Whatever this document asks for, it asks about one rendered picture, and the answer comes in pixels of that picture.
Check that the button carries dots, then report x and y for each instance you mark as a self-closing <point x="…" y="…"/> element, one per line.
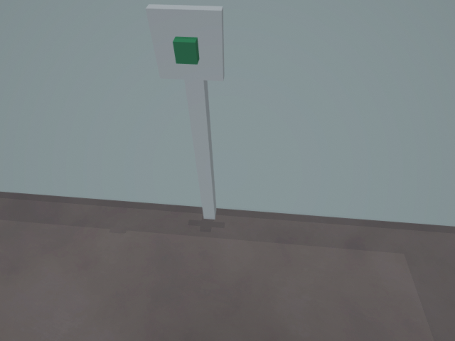
<point x="186" y="50"/>

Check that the panel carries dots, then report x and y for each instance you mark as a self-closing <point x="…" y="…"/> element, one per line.
<point x="205" y="23"/>

